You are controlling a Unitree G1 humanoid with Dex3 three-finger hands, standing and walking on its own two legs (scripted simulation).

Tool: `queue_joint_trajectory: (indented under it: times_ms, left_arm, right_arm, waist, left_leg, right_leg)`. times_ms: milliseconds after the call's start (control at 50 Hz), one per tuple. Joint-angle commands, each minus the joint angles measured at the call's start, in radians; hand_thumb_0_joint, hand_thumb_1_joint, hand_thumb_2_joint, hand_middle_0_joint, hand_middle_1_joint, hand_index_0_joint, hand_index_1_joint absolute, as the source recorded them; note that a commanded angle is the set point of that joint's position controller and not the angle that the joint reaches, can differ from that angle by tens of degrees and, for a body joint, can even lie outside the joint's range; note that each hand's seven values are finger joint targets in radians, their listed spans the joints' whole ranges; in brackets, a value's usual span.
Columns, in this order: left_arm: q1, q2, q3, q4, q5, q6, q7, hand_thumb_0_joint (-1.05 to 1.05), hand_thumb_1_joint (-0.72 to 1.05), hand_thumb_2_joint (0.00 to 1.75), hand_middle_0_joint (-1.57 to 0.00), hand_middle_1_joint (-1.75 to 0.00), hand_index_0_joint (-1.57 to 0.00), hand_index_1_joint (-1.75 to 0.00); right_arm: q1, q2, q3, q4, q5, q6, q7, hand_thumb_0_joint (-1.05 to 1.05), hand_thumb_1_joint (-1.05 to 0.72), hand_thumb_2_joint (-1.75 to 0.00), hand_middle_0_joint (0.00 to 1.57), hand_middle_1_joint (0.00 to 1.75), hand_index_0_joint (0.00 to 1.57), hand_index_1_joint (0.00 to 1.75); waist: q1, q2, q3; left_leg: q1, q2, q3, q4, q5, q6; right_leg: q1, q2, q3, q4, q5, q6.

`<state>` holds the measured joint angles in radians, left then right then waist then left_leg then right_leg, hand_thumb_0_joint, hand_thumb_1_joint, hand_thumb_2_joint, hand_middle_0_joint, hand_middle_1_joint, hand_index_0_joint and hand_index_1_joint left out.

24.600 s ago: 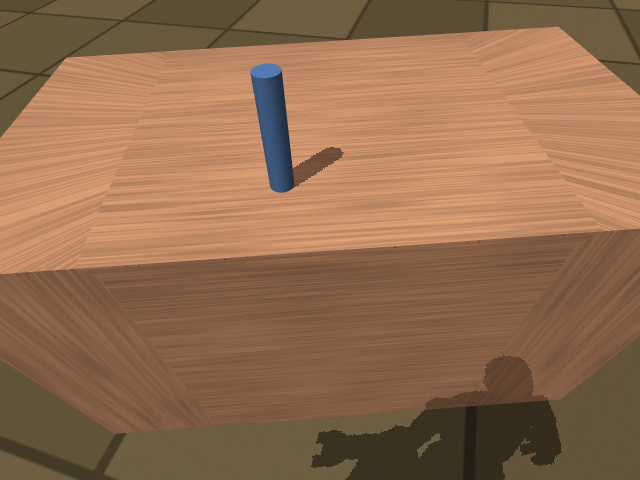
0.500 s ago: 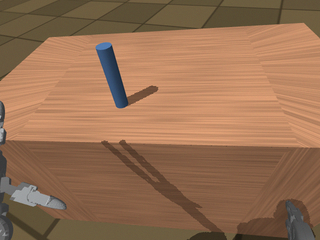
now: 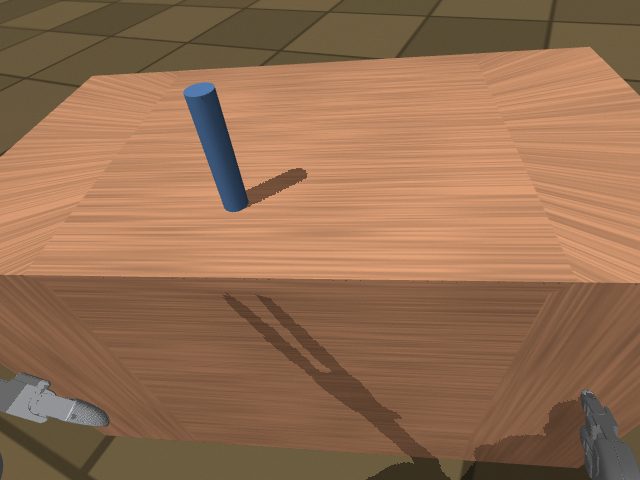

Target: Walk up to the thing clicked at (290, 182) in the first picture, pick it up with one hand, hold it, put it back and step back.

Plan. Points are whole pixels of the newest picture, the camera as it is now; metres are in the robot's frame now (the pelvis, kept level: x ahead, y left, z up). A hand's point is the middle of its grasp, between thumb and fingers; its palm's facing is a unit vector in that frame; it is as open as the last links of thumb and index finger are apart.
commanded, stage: home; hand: left
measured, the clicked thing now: (219, 153) +0.54 +0.21 +0.15
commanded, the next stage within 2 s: none
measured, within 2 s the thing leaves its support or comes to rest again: neither
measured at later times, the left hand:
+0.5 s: hand (191, 447) +0.17 +0.20 -0.02, palm faces +0.16 -0.96 -0.25, open 17.5 cm
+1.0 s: hand (225, 440) +0.20 +0.19 -0.08, palm faces +0.11 -0.96 -0.26, open 17.6 cm
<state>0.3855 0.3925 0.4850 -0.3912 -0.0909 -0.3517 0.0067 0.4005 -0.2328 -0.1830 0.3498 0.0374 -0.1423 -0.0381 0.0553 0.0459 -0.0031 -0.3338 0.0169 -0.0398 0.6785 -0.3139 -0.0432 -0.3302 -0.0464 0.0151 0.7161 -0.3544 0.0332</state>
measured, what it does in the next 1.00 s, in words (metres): stands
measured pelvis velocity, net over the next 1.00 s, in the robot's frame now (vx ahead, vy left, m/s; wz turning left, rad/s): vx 0.02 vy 0.01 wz -0.02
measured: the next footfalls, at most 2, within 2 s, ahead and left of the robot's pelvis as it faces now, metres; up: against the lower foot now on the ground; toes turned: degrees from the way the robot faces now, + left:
none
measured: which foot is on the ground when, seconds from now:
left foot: down 0.00-1.00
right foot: down 0.00-1.00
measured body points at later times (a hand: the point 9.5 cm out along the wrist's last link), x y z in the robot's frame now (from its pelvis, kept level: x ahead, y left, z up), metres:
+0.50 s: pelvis +0.01 +0.01 +0.00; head +0.03 +0.00 +0.45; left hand +0.16 +0.25 +0.00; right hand +0.18 -0.22 -0.07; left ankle +0.03 +0.15 -0.72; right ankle +0.02 -0.14 -0.72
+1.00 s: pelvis +0.02 +0.01 -0.02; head +0.04 +0.00 +0.43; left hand +0.19 +0.24 -0.06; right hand +0.16 -0.24 -0.11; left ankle +0.03 +0.15 -0.72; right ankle +0.02 -0.14 -0.72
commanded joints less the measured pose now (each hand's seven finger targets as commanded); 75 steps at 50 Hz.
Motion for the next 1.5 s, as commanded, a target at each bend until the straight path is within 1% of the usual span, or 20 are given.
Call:
queue_joint_trajectory:
  times_ms: [0, 140, 200, 280, 320, 380, 460, 540, 560, 580, 600, 680, 780, 860, 1020, 1040, 1060, 1120, 1220, 1480]
  left_arm:
    - [-0.010, 0.115, 0.016, -0.105, -0.007, -0.049, -0.004, 0.00, -0.52, 0.07, -0.05, -0.06, -0.05, -0.06]
    - [0.065, 0.019, -0.134, -0.120, 0.008, -0.041, -0.016, 0.00, -0.51, 0.09, -0.05, -0.07, -0.06, -0.06]
    - [0.141, 0.026, -0.145, -0.053, 0.019, -0.015, -0.007, 0.00, -0.50, 0.09, -0.06, -0.07, -0.06, -0.06]
    - [0.117, 0.001, -0.207, -0.036, 0.037, 0.022, 0.004, 0.00, -0.57, 0.05, -0.05, -0.05, -0.05, -0.05]
    - [0.142, -0.049, -0.258, 0.072, 0.045, 0.051, 0.006, 0.00, -0.61, 0.02, -0.04, -0.04, -0.04, -0.04]
    - [0.137, -0.125, -0.369, 0.219, 0.060, 0.076, 0.006, 0.00, -0.60, 0.03, -0.04, -0.05, -0.04, -0.05]
    - [0.067, -0.128, -0.403, 0.346, 0.073, 0.099, 0.008, 0.00, -0.54, 0.06, -0.05, -0.05, -0.05, -0.05]
    - [0.030, -0.076, -0.363, 0.452, 0.076, 0.124, 0.023, 0.00, -0.53, 0.07, -0.05, -0.05, -0.05, -0.06]
    - [-0.021, -0.059, -0.360, 0.415, 0.074, 0.128, 0.026, 0.00, -0.52, 0.07, -0.05, -0.06, -0.05, -0.06]
    - [-0.031, 0.032, -0.226, 0.353, 0.082, 0.120, 0.064, 0.00, -0.57, 0.05, -0.05, -0.05, -0.05, -0.05]
    - [0.012, -0.044, -0.324, 0.426, 0.087, 0.135, 0.063, 0.00, -0.59, 0.03, -0.05, -0.04, -0.04, -0.05]
    - [0.017, -0.150, -0.439, 0.515, 0.081, 0.181, 0.074, 0.00, -0.57, 0.04, -0.05, -0.05, -0.05, -0.05]
    - [-0.031, -0.095, -0.423, 0.395, 0.081, 0.196, 0.097, 0.00, -0.58, 0.04, -0.05, -0.05, -0.05, -0.05]
    - [0.051, -0.149, -0.449, 0.518, 0.085, 0.232, 0.103, 0.00, -0.61, 0.02, -0.04, -0.04, -0.04, -0.04]
    - [-0.014, -0.097, -0.417, 0.368, 0.086, 0.259, 0.124, 0.00, -0.59, 0.03, -0.04, -0.04, -0.04, -0.05]
    - [-0.001, -0.103, -0.424, 0.390, 0.088, 0.265, 0.125, 0.00, -0.60, 0.02, -0.04, -0.04, -0.04, -0.04]
    - [-0.070, 0.123, -0.381, 0.741, 0.169, 0.280, 0.088, 0.00, -0.56, 0.05, -0.05, -0.05, -0.05, -0.05]
    - [-0.056, 0.113, -0.396, 0.796, 0.160, 0.288, 0.062, 0.00, -0.58, 0.04, -0.05, -0.05, -0.05, -0.05]
    - [-0.155, 0.137, -0.427, 0.940, 0.134, 0.282, 0.035, 0.00, -0.61, 0.02, -0.04, -0.04, -0.04, -0.04]
    - [-0.213, 0.197, -0.448, 1.236, 0.120, 0.300, 0.023, 0.00, -0.58, 0.04, -0.05, -0.05, -0.04, -0.05]
  right_arm:
    - [-0.071, -0.084, 0.004, -0.168, 0.008, -0.070, 0.007, 0.00, 0.14, -0.40, 0.12, 0.17, 0.12, 0.17]
    - [-0.137, 0.026, 0.137, -0.101, 0.002, -0.069, 0.026, 0.00, -0.34, -0.58, 0.14, 0.21, 0.14, 0.21]
    - [-0.131, -0.098, 0.028, -0.096, -0.013, -0.065, 0.006, 0.00, -0.46, -0.65, 0.16, 0.23, 0.16, 0.23]
    - [-0.137, -0.127, -0.004, -0.075, -0.024, -0.067, -0.009, 0.00, -0.54, -0.69, 0.16, 0.24, 0.16, 0.24]
    - [-0.145, -0.110, 0.014, -0.081, -0.027, -0.070, -0.014, 0.00, -0.70, -0.80, 0.18, 0.27, 0.18, 0.27]
    - [-0.158, -0.010, 0.125, -0.081, -0.021, -0.064, -0.010, 0.00, -0.85, -0.88, 0.20, 0.29, 0.20, 0.29]
    - [-0.152, -0.009, 0.142, -0.094, -0.024, -0.053, -0.020, 0.00, -0.90, -0.90, 0.20, 0.30, 0.20, 0.30]
    - [-0.107, -0.076, 0.094, -0.113, -0.031, -0.038, -0.029, 0.00, -0.90, -0.90, 0.20, 0.30, 0.20, 0.30]
    - [-0.116, -0.050, 0.123, -0.104, -0.031, -0.034, -0.027, 0.00, -0.90, -0.90, 0.20, 0.30, 0.20, 0.30]
    - [-0.145, -0.117, 0.111, 0.062, -0.036, -0.029, -0.035, 0.00, -0.89, -0.90, 0.20, 0.30, 0.20, 0.30]
    - [-0.146, -0.098, 0.126, 0.040, -0.032, -0.031, -0.040, 0.00, -0.89, -0.90, 0.20, 0.30, 0.20, 0.30]
    - [-0.173, -0.082, 0.135, 0.063, -0.029, -0.027, -0.045, 0.00, -0.90, -0.90, 0.20, 0.30, 0.20, 0.30]
    - [-0.205, -0.094, 0.133, 0.052, -0.026, -0.024, -0.045, 0.00, -0.90, -0.90, 0.20, 0.30, 0.20, 0.30]
    - [-0.197, -0.103, 0.122, 0.078, -0.026, -0.012, -0.047, 0.00, -0.90, -0.90, 0.20, 0.30, 0.20, 0.30]
    - [-0.209, -0.101, 0.124, 0.057, -0.026, 0.000, -0.050, 0.00, -0.90, -0.90, 0.20, 0.30, 0.20, 0.30]
    - [-0.204, -0.101, 0.125, 0.066, -0.027, 0.004, -0.051, 0.00, -0.90, -0.90, 0.20, 0.30, 0.20, 0.30]
    - [-0.183, -0.264, 0.079, 0.249, -0.108, 0.053, -0.019, 0.00, -0.90, -0.90, 0.20, 0.30, 0.20, 0.30]
    - [-0.205, -0.261, 0.078, 0.260, -0.104, 0.093, 0.003, 0.00, -0.90, -0.90, 0.20, 0.30, 0.20, 0.30]
    - [-0.236, -0.248, 0.095, 0.319, -0.067, 0.103, 0.034, 0.00, -0.90, -0.90, 0.20, 0.30, 0.20, 0.30]
    - [-0.259, -0.311, 0.112, 0.519, -0.070, 0.127, 0.043, 0.00, -0.90, -0.90, 0.20, 0.30, 0.20, 0.30]
  waist:
    - [0.010, -0.059, 0.007]
    - [0.022, 0.024, -0.023]
    - [-0.017, -0.007, -0.077]
    - [-0.049, 0.002, -0.104]
    - [-0.062, -0.046, -0.095]
    - [-0.059, -0.103, -0.041]
    - [-0.061, -0.104, -0.072]
    - [-0.054, -0.021, -0.138]
    - [-0.046, 0.017, -0.135]
    - [-0.016, 0.030, -0.201]
    - [-0.044, 0.043, -0.166]
    - [-0.072, 0.034, -0.107]
    - [-0.062, 0.003, -0.177]
    - [-0.073, -0.097, -0.151]
    - [-0.054, -0.018, -0.184]
    - [-0.060, -0.004, -0.188]
    - [-0.070, -0.044, -0.141]
    - [-0.058, -0.019, -0.182]
    - [-0.063, -0.069, -0.042]
    - [-0.056, -0.036, -0.013]
  left_leg:
    - [-0.009, -0.035, 0.081, -0.137, 0.002, 0.046]
    - [-0.043, -0.025, 0.069, -0.151, -0.017, 0.044]
    - [-0.018, -0.023, 0.070, -0.123, 0.028, 0.044]
    - [0.008, -0.017, 0.062, -0.114, 0.046, 0.038]
    - [0.008, -0.016, 0.057, -0.107, 0.038, 0.043]
    - [-0.030, -0.013, 0.055, -0.097, 0.025, 0.047]
    - [-0.067, -0.025, 0.068, -0.064, 0.017, 0.054]
    - [-0.075, -0.020, 0.074, -0.041, 0.059, 0.040]
    - [-0.081, -0.022, 0.079, -0.039, 0.054, 0.037]
    - [-0.059, -0.022, 0.066, -0.001, 0.084, 0.027]
    - [-0.059, -0.020, 0.074, 0.001, 0.094, 0.024]
    - [-0.114, -0.014, 0.075, 0.019, 0.070, 0.025]
    - [-0.101, -0.005, 0.063, 0.042, 0.115, 0.025]
    - [-0.126, 0.003, 0.057, 0.063, 0.127, 0.033]
    - [-0.134, 0.000, 0.066, 0.060, 0.076, 0.028]
    - [-0.125, 0.002, 0.062, 0.062, 0.088, 0.026]
    - [-0.021, 0.065, -0.037, 0.070, 0.239, 0.077]
    - [0.006, 0.071, -0.064, 0.069, 0.290, 0.115]
    - [-0.058, 0.044, -0.035, 0.018, 0.086, 0.096]
    - [0.012, 0.065, -0.097, -0.167, -0.038, 0.096]
  right_leg:
    - [-0.032, 0.028, -0.064, -0.178, 0.012, -0.008]
    - [-0.027, 0.042, -0.081, -0.146, 0.018, -0.016]
    - [-0.032, 0.042, -0.075, -0.142, 0.055, -0.017]
    - [-0.054, 0.050, -0.082, -0.126, 0.077, -0.020]
    - [-0.070, 0.050, -0.084, -0.127, 0.069, -0.015]
    - [-0.104, 0.047, -0.089, -0.119, 0.050, -0.013]
    - [-0.118, 0.031, -0.077, -0.106, 0.051, -0.012]
    - [-0.102, 0.034, -0.068, -0.067, 0.095, -0.022]
    - [-0.108, 0.032, -0.065, -0.067, 0.094, -0.024]
    - [-0.062, 0.043, -0.060, -0.050, 0.112, -0.026]
    - [-0.083, 0.045, -0.057, -0.047, 0.121, -0.028]
    - [-0.137, 0.051, -0.061, -0.032, 0.115, -0.028]
    - [-0.115, 0.060, -0.074, -0.014, 0.151, -0.023]
    - [-0.139, 0.067, -0.077, -0.004, 0.162, -0.018]
    - [-0.141, 0.065, -0.069, 0.007, 0.111, -0.027]
    - [-0.139, 0.065, -0.071, 0.013, 0.121, -0.028]
    - [-0.087, -0.025, 0.024, 0.050, 0.264, -0.098]
    - [-0.080, -0.028, 0.044, 0.061, 0.270, -0.117]
    - [-0.096, -0.039, 0.094, -0.054, 0.138, -0.117]
    - [-0.007, -0.042, 0.099, -0.201, 0.004, -0.089]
